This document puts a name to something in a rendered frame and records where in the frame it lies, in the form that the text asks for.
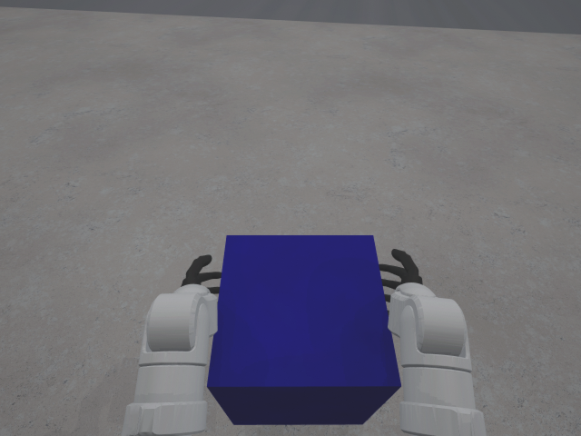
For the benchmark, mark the robot right forearm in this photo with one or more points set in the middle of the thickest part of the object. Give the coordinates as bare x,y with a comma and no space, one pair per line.
437,381

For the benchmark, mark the robot left hand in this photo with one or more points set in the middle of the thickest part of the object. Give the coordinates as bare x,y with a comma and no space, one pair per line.
194,277

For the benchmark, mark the robot left forearm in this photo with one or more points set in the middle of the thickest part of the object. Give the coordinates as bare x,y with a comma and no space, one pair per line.
168,399

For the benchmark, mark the carton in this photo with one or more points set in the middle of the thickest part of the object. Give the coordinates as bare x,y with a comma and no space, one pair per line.
303,334

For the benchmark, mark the robot right hand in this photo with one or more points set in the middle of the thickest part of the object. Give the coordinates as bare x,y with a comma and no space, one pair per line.
409,274

